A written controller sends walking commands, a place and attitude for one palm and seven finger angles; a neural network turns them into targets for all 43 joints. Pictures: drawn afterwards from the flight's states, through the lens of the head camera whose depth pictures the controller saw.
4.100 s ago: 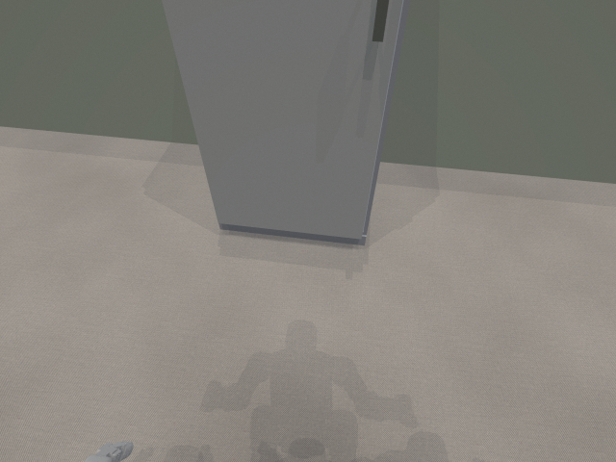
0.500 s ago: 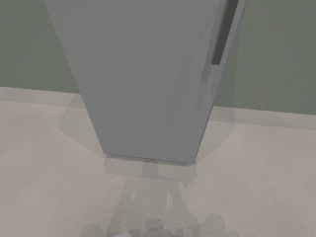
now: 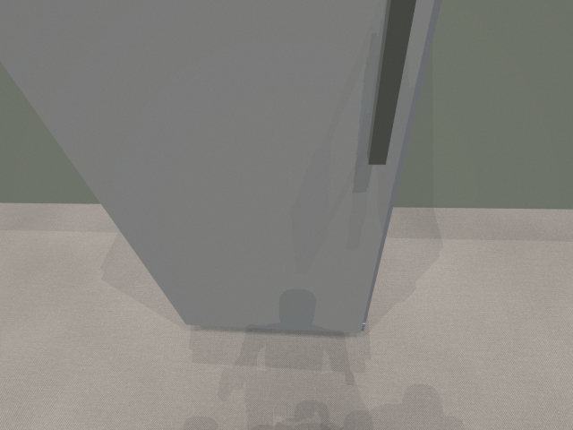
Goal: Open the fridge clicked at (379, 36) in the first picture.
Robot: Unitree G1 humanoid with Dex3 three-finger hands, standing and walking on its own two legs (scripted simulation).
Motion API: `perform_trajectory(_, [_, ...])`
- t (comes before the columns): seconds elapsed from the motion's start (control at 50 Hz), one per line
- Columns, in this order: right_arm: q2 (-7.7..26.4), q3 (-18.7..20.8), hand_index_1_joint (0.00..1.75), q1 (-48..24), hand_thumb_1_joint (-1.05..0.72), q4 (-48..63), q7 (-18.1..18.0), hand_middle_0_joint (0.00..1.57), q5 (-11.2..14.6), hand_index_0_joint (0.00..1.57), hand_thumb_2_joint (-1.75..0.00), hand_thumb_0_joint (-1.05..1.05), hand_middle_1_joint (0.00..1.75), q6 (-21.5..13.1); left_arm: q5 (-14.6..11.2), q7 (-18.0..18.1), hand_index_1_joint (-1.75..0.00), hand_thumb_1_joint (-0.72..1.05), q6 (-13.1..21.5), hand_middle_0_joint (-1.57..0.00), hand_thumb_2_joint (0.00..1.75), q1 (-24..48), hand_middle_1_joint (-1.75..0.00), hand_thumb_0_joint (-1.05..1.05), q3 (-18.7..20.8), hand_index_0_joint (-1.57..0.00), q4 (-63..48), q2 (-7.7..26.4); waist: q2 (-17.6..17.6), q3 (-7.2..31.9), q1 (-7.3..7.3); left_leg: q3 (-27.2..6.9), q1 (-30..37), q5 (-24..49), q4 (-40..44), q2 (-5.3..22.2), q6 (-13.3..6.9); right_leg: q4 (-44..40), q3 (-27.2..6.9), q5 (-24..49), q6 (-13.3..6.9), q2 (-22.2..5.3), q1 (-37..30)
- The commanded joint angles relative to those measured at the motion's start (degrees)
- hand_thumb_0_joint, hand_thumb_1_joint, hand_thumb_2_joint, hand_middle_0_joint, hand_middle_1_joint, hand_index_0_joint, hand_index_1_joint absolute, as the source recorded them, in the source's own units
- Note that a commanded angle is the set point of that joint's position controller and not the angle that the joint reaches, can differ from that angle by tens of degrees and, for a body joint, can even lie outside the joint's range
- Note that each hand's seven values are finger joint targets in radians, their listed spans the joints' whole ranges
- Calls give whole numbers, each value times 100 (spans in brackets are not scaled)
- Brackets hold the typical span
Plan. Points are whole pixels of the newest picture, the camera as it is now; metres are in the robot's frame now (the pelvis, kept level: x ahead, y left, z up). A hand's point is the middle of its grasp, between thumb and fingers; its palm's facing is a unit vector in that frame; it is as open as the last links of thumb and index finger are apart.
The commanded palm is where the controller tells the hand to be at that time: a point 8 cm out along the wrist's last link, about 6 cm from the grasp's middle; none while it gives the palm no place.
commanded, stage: come to a stop and stand still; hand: right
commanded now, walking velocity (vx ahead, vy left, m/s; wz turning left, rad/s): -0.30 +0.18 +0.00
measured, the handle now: (385, 78) +0.50 -0.12 +0.24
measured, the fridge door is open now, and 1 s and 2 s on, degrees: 0 0 0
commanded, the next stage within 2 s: none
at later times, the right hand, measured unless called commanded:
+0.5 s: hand out of the picture +0.06 -0.12 -0.15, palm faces +0.00 +0.97 -0.26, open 7.4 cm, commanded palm none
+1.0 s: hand out of the picture -0.04 -0.16 -0.17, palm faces +0.05 +0.98 -0.20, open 7.4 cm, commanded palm none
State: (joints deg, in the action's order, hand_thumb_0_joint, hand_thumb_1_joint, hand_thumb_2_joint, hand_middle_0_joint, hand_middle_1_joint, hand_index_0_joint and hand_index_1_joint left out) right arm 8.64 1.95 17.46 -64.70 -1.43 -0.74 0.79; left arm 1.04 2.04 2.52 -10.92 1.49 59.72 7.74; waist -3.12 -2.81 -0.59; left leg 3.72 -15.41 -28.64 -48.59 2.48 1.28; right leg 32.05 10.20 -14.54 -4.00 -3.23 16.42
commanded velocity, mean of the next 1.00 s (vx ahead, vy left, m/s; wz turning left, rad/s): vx -0.02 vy -0.05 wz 0.00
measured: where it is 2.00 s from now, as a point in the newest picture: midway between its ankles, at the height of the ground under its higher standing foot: outside the picture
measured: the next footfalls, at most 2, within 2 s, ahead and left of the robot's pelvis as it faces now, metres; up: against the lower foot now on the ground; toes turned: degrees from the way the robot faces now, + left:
left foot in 0.38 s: +0.02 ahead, +0.17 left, +0.00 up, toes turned +4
right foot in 0.76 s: +0.00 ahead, -0.09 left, +0.00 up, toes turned -4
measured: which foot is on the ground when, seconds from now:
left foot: up 0.00-0.36, down 0.38-1.00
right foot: down 0.00-0.38, up 0.40-0.74, down 0.76-1.00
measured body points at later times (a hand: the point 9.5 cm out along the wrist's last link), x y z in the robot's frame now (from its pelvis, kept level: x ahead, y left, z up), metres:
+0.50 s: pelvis -0.01 +0.06 +0.00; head +0.01 +0.09 +0.45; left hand +0.02 +0.30 -0.17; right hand +0.06 -0.17 -0.13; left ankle +0.00 +0.18 -0.73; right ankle +0.00 -0.07 -0.70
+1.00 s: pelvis -0.03 +0.02 +0.01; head -0.03 +0.02 +0.46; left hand +0.01 +0.26 -0.15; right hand -0.04 -0.21 -0.16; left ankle -0.02 +0.17 -0.73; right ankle -0.04 -0.09 -0.73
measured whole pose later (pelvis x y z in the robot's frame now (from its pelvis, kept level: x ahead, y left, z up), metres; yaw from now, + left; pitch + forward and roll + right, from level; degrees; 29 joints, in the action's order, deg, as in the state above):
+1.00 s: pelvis -0.03 +0.02 +0.01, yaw +0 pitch -2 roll +0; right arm 10.5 1.0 15.9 -64.2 -1.2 -0.9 1.5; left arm 0.3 1.4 -0.2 -13.0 0.9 61.2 9.6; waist -1.2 -1.5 -1.5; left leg 2.1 -11.9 -12.1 -26.0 4.5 2.9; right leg 25.5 4.5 -15.1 -0.4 -0.8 8.7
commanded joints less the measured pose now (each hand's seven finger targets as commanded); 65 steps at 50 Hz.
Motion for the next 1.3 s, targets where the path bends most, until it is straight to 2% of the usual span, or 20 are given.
perform_trajectory(0.0, [341, 102, 30, 283, -90, 253, -18, 20, -22, 20, -90, 0, 30, 66, -13, 162, -30, 90, -81, -20, 90, -510, -30, 0, 164, -20, 21, 954, 803, 341, 67, -327, -720, 334, -517, 254, 140, -1277, -1342, 4913, -516, -1748, -1126])
perform_trajectory(0.16, [461, 262, 30, -92, -90, 792, -20, 20, -62, 20, -90, 0, 30, 301, 9, 120, -30, 90, -243, -20, 90, -278, -30, 0, 338, -20, -201, 1011, 1242, 517, 101, -386, -1160, 603, -1191, 34, 209, -1178, -839, 3881, -557, -1550, -1063])
perform_trajectory(0.26, [381, 177, 30, -351, -90, 965, -26, 20, -40, 20, -90, 0, 30, 180, 61, -8, -30, 90, -319, -20, 90, -220, -30, 0, 404, -20, -243, 1067, 1632, 445, 165, -31, -418, 423, 420, 43, 77, -1175, -1021, 2568, -502, -1454, -735])
perform_trajectory(0.32, [508, 179, 30, 146, -90, 808, -50, 20, -55, 20, -90, 0, 30, 24, 5, -85, -30, 90, -345, -20, 90, -200, -30, 0, 391, -20, -240, 989, 1085, 645, -108, 99, 652, 1783, 2326, 37, 72, -624, -831, 1391, -77, -1042, -380])
perform_trajectory(0.34, [800, 191, 30, 110, -90, 808, -81, 20, -101, 20, -90, 0, 30, -64, -50, -124, -30, 90, -340, -20, 90, -376, -30, 0, 352, -20, -232, 702, 247, 609, -71, -507, 923, 2359, 2959, 612, -36, -28, -568, 362, 277, -616, -36])
perform_trajectory(0.36, [1294, 232, 30, -112, -90, 879, -106, 20, -116, 20, -90, 0, 30, -132, -76, -168, -30, 90, -378, -20, 90, -436, -30, 0, 258, -20, -379, 315, -1041, 359, 63, -1767, 736, 2947, 3278, 1810, -463, 502, -301, -1257, 585, -49, 665])
perform_trajectory(0.38, [1476, 254, 30, -104, -90, 1013, -88, 20, -102, 20, -90, 0, 30, -84, -38, -181, -30, 90, -467, -20, 90, -231, -30, 0, 288, -20, -511, 522, -681, 193, -104, -1770, 139, 3192, 3346, 2182, -864, 1138, -685, -1685, 556, 23, 520])
perform_trajectory(0.4, [1491, 307, 30, -151, -90, 951, -98, 20, -105, 20, -90, 0, 30, -106, -1, -162, -30, 90, -559, -20, 90, -22, -30, 0, 295, -20, -550, 497, -1129, 148, -133, -1961, 58, 3358, 3327, 2116, -1019, 1660, -837, -1782, 563, 66, 718])
perform_trajectory(0.52, [1171, 312, 30, -344, -90, 1053, -139, 20, -96, 20, -90, 0, 30, -119, 21, -230, -30, 90, -558, -20, 90, -290, -30, 0, 327, -20, -422, 692, -745, 137, -75, -1192, 386, 2893, 3136, 1622, -903, 2615, -1009, -734, 691, 81, 1062])
perform_trajectory(0.62, [1276, 349, 30, -96, -90, 947, -89, 20, -140, 20, -90, 0, 30, -99, -24, -231, -30, 90, -430, -20, 90, -97, -30, 0, 233, -20, -545, 576, -902, 222, -260, -1274, 612, 2493, 3153, 1564, -968, 1025, -739, -1041, 662, 142, 566])
perform_trajectory(0.68, [1245, 320, 30, -253, -90, 877, -61, 20, -84, 20, -90, 0, 30, -65, -41, -184, -30, 90, -368, -20, 90, -535, -30, 0, 179, -20, -352, 532, -861, 353, -42, -1012, 220, 2197, 2908, 1232, -707, -288, -537, -316, 623, 259, -456])
perform_trajectory(0.72, [957, 240, 30, -359, -90, 900, -47, 20, -8, 20, -90, 0, 30, -6, -33, -147, -30, 90, -278, -20, 90, -866, -30, 0, 164, -20, -195, 758, 28, 398, 106, -652, -520, 1367, 2385, 742, -307, -1134, -940, 257, 473, -135, -1338])
perform_trajectory(0.76, [549, 152, 30, -325, -90, 953, -9, 20, -5, 20, -90, 0, 30, 16, 17, -112, -30, 90, -264, -20, 90, -593, -30, 0, 193, -20, -335, 1261, 1143, 122, -20, 11, -293, 937, 1916, 213, 45, -1652, -1987, 3, 1, -1201, -279])
perform_trajectory(0.78, [536, 130, 30, -454, -90, 859, -23, 20, -49, 20, -90, 0, 30, 67, 23, -94, -30, 90, -239, -20, 90, -358, -30, 0, 181, -20, -293, 1194, 1741, -80, -28, 64, -63, 873, 1679, 199, 102, -2077, -2081, -347, -63, -1164, 143])
perform_trajectory(0.9, [643, -9, 30, 60, -90, 292, 8, 20, -30, 20, -90, 0, 30, -45, -51, -3, -30, 90, -158, -20, 90, -325, -30, 0, 46, -20, -107, 847, 972, 121, -114, -269, 509, 2129, 2542, 359, 17, -1391, -1236, 1187, 159, -518, -499])
perform_trajectory(0.96, [652, -40, 30, -45, -90, 161, -4, 20, -29, 20, -90, 0, 30, -66, -63, -34, -30, 90, -182, -20, 90, -447, -30, 0, 43, -20, 13, 811, 231, -90, 2, -406, 382, 2045, 2764, 423, -1, -1451, -1162, 389, 314, -384, -450])
perform_trajectory(1.14, [568, -72, 30, 78, -90, 28, -46, 20, -7, 20, -90, 0, 30, -122, -57, -34, -30, 90, -126, -20, 90, -662, -30, 0, -19, -20, 283, 696, 342, -25, 0, -405, 461, 2139, 2857, 453, -30, -1507, -1092, 580, 340, -347, -593])
perform_trajectory(1.18, [866, -153, 30, 300, -90, 9, -232, 20, -75, 20, -90, 0, 30, -354, -79, -121, -30, 90, -13, -20, 90, -435, -30, 0, -77, -20, -238, 780, 394, 70, 108, -471, 502, 4297, 2278, 783, -235, -577, -910, 1306, 491, -199, -306])
perform_trajectory(1.22, [769, -143, 30, 227, -90, 228, -173, 20, -32, 20, -90, 0, 30, -321, -30, -85, -30, 90, 35, -20, 90, -939, -30, 0, -48, -20, -197, 687, 532, 1009, 115, -357, 918, 3558, 1862, 604, -274, -560, -1060, 1651, 390, -254, -553])
perform_trajectory(1.28, [715, -150, 30, 60, -90, 366, -115, 20, -39, 20, -90, 0, 30, -225, -36, -50, -30, 90, -29, -20, 90, -841, -30, 0, -27, -20, -270, 748, 390, 353, 81, -283, 484, 2312, 2098, 434, -234, -696, -1158, 1296, 311, -326, -273])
